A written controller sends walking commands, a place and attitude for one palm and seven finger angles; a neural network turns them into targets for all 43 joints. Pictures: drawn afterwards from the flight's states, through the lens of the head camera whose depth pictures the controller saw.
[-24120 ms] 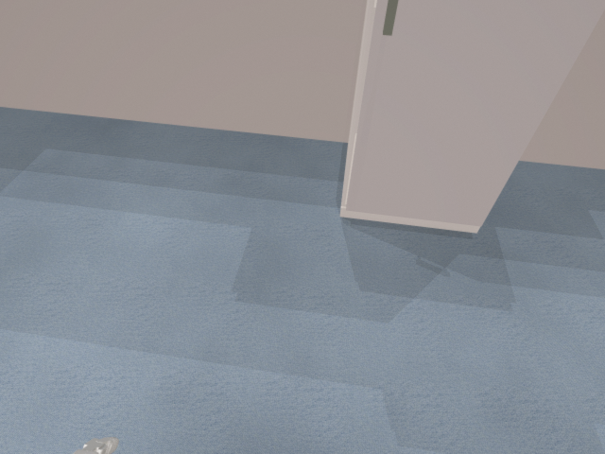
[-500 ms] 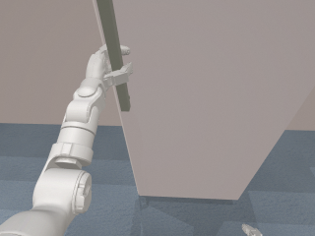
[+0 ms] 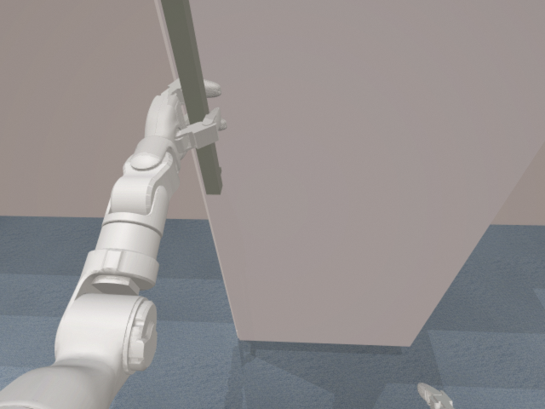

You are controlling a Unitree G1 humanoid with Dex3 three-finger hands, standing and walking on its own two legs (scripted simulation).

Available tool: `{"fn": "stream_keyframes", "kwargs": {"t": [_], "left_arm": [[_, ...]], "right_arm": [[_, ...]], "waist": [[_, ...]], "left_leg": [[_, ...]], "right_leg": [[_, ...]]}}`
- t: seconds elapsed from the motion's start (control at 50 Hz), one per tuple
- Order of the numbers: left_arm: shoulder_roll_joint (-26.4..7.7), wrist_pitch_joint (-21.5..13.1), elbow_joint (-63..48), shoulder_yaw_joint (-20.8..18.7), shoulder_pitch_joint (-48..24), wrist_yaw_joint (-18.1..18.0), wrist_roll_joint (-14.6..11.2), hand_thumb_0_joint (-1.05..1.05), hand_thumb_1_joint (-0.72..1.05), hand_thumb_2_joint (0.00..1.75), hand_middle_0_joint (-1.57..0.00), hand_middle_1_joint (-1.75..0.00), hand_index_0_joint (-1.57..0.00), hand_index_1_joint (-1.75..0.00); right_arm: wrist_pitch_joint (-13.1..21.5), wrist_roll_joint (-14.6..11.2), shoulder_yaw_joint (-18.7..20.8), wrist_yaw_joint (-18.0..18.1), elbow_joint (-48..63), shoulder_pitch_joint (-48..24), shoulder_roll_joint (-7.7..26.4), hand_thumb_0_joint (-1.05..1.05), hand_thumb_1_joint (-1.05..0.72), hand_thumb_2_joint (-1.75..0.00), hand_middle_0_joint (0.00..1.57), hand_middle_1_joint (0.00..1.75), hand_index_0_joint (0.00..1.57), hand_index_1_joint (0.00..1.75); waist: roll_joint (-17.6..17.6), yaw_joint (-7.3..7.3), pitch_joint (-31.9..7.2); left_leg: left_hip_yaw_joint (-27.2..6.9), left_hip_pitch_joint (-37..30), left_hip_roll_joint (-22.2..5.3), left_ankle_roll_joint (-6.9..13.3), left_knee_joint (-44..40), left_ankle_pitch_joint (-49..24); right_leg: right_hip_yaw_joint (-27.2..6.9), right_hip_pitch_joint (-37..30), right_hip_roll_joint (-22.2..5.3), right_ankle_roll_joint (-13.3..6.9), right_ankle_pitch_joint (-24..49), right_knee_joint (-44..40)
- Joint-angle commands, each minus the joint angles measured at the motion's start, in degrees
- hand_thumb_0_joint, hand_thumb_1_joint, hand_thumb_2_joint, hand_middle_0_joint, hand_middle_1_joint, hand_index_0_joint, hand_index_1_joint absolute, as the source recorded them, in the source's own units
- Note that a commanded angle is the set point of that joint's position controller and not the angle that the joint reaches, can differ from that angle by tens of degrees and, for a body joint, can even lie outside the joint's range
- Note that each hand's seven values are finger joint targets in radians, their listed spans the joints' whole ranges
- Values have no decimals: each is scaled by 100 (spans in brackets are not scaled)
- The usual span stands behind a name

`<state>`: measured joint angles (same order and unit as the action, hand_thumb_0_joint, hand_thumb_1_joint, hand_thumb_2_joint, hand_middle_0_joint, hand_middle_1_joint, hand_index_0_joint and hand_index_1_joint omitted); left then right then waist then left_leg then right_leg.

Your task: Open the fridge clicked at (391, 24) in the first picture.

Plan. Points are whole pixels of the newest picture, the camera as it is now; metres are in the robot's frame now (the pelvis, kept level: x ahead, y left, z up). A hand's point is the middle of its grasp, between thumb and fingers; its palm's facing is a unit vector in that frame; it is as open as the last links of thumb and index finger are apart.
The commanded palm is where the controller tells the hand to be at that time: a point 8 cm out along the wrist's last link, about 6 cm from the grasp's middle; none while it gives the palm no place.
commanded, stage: grip the handle and tug to test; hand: left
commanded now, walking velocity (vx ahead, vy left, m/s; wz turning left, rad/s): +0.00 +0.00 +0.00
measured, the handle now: (200, 99) +0.48 +0.12 +0.25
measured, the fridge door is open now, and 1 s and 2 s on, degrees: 0 7 20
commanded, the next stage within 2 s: pull the door a little, standing still in 0.28 s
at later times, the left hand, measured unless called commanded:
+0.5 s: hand (210, 130) +0.42 +0.10 +0.23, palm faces -0.03 -1.00 +0.01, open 5.9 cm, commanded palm +0.39 +0.15 +0.23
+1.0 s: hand (205, 165) +0.36 +0.10 +0.22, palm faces -0.04 -0.99 -0.14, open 6.7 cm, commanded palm +0.33 +0.15 +0.22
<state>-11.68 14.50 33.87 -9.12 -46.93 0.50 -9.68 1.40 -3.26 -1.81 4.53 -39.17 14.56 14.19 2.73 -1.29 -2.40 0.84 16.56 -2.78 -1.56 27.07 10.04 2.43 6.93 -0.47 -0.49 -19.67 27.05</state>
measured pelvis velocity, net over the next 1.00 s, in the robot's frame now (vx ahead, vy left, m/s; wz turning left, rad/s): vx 0.11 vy -0.01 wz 0.00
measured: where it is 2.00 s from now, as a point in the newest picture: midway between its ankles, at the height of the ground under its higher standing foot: outside the picture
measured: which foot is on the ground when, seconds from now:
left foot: down 0.00-1.00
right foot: down 0.00-1.00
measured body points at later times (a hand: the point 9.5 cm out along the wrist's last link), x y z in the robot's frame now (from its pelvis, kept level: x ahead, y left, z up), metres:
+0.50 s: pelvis +0.04 -0.01 +0.00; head +0.02 -0.03 +0.45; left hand +0.42 +0.15 +0.23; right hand +0.21 -0.25 -0.09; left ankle +0.05 +0.14 -0.74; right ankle -0.06 -0.11 -0.74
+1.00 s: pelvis +0.11 -0.01 +0.01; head +0.09 -0.04 +0.46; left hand +0.35 +0.15 +0.23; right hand +0.32 -0.22 -0.07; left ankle +0.05 +0.14 -0.72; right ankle -0.05 -0.11 -0.71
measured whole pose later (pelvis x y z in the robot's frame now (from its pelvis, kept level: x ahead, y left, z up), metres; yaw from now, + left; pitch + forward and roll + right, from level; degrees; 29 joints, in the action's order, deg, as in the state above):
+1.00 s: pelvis +0.11 -0.01 +0.01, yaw +0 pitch +3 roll +1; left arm -12.4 18.1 -34.0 -2.2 6.3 1.6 -10.7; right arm -6.1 -1.6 -3.1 1.2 -28.9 7.9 13.1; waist 3.2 1.8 -5.7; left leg 0.2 12.2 -2.6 0.3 29.4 12.1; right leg 3.3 2.8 -0.9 1.3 -16.6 29.0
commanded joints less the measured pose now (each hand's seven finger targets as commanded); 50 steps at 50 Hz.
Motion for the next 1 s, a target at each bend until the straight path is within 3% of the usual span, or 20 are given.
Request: {"fn": "stream_keyframes", "kwargs": {"t": [0.0,0.02,0.06,0.24,0.36,0.4,0.44,0.56,0.6,0.66,0.72,0.76,0.78,0.86,0.88,0.9,0.92,0.94,0.96,0.98], "left_arm": [[-829,-353,-1726,-184,-2501,99,-68,0,90,90,-45,-140,-45,-140],[-704,-316,-1781,-123,-2386,115,-94,0,90,90,-45,-140,-45,-140],[-1059,-262,-1892,-494,-1823,107,-126,0,90,90,-45,-140,-45,-140],[-909,188,-3604,-525,-449,173,-157,0,90,90,-45,-140,-45,-140],[-1098,593,-4218,-715,119,159,-174,0,90,90,-45,-140,-45,-140],[-538,719,-4236,-76,-725,149,-159,0,90,90,-45,-140,-45,-140],[-759,811,-4175,-320,-778,51,-113,0,90,90,-45,-140,-45,-140],[-658,877,-4627,-253,384,134,-147,0,90,90,-45,-140,-45,-140],[-522,894,-4970,-125,649,204,-172,0,90,90,-45,-140,-45,-140],[-675,896,-5422,-263,1262,283,-234,0,90,90,-45,-140,-45,-140],[-552,1002,-6099,-154,1882,366,-292,0,90,90,-45,-140,-45,-140],[-720,1046,-6641,-321,2467,384,-339,0,90,90,-45,-140,-45,-140],[-556,1076,-7026,-157,2677,408,-357,0,90,90,-45,-140,-45,-140],[-688,1203,-8150,-258,4010,452,-447,0,90,90,-45,-140,-45,-140],[-658,1210,-8460,-179,3956,472,-440,0,90,90,-45,-140,-45,-140],[-1530,-20,-8625,-108,2025,2,283,0,90,90,-45,-140,-45,-140],[-875,-376,-7379,45,3490,-167,309,0,90,90,-45,-140,-45,-140],[-628,-651,-7535,358,4087,-172,410,0,90,90,-45,-140,-45,-140],[-825,-934,-8096,294,4015,-201,420,0,90,90,-45,-140,-45,-140],[-745,-1139,-8283,401,4069,-228,409,0,90,90,-45,-140,-45,-140]], "right_arm": [[238,1,205,51,963,-661,625,0,-90,-90,20,30,20,30],[247,1,207,34,994,-677,607,0,-90,-90,20,30,20,30],[208,16,225,35,1060,-727,678,0,-90,-90,20,30,20,30],[32,-9,185,-63,1411,-1115,581,0,-90,-90,20,30,20,30],[-131,4,188,-61,1496,-1275,616,0,-90,-90,20,30,20,30],[-125,-8,167,-53,1379,-1294,544,0,-90,-90,20,30,20,30],[-132,22,199,-30,1326,-1229,586,0,-90,-90,20,30,20,30],[-267,56,163,-74,1500,-1433,571,0,-90,-90,20,30,20,30],[-295,52,120,-101,1606,-1539,505,0,-90,-90,20,30,20,30],[-328,66,115,-153,1708,-1635,521,0,-90,-90,20,30,20,30],[-344,41,54,-222,1840,-1761,424,0,-90,-90,20,30,20,30],[-359,46,77,-266,1916,-1819,450,0,-90,-90,20,30,20,30],[-351,36,37,-304,1981,-1879,365,0,-90,-90,20,30,20,30],[-337,13,53,-424,2058,-1951,348,0,-90,-90,20,30,20,30],[-325,6,32,-448,2058,-1962,305,0,-90,-90,20,30,20,30],[-423,150,28,-260,2113,-1493,503,0,-90,-90,20,30,20,30],[-480,223,109,-210,1866,-1276,423,0,-90,-90,20,30,20,30],[-549,267,115,-221,1963,-1258,454,0,-90,-90,20,30,20,30],[-589,280,141,-209,2019,-1232,487,0,-90,-90,20,30,20,30],[-627,284,155,-232,2023,-1182,479,0,-90,-90,20,30,20,30]], "waist": [[-482,118,-1658],[-548,113,-1647],[-717,262,-1722],[-584,423,-1897],[-596,475,-1884],[-428,245,-1723],[-504,270,-1870],[-728,437,-1923],[-625,447,-1905],[-757,533,-1818],[-631,575,-1743],[-674,646,-1803],[-602,631,-1803],[-452,683,-1610],[-389,619,-1558],[-361,57,-577],[-661,26,-514],[-478,70,-675],[-198,43,-831],[164,-60,-1039]], "left_leg": [[64,-1604,346,437,-19,-1295],[77,-1621,350,442,-24,-1297],[87,-1580,349,450,-49,-1444],[203,-1762,351,415,-27,-2242],[248,-1774,373,411,10,-2508],[235,-1941,371,424,85,-2565],[210,-1999,369,417,112,-2619],[172,-1842,393,415,97,-2732],[163,-1818,386,410,59,-2700],[145,-1739,363,411,64,-2702],[123,-1664,358,394,33,-2744],[110,-1669,327,394,66,-2852],[106,-1612,339,393,48,-2871],[51,-1608,261,382,126,-3037],[45,-1589,257,380,122,-3094],[174,-1534,178,509,575,-3464],[61,-1617,164,490,784,-3754],[32,-1717,143,500,663,-3919],[-44,-2121,76,563,534,-4485],[-244,-2563,-88,660,401,-5378]], "right_leg": [[41,380,202,-14,2445,-400],[48,398,210,1,2493,-416],[56,134,208,9,2686,-425],[87,-310,153,37,3944,-237],[65,-516,103,97,4600,-198],[77,-171,131,88,4462,-216],[68,-195,142,86,4498,-197],[118,-513,57,107,4921,-65],[114,-511,35,102,4880,-46],[101,-567,3,133,5082,-34],[137,-538,1,120,5029,31],[124,-597,-17,128,5150,65],[142,-604,-42,137,5210,106],[143,-405,-18,155,5158,175],[169,-358,-20,146,5122,198],[-82,682,-7,416,4789,-286],[157,816,12,385,4881,-198],[237,760,61,384,4835,-31],[271,926,144,391,4676,268],[310,1119,312,398,3968,916]]}}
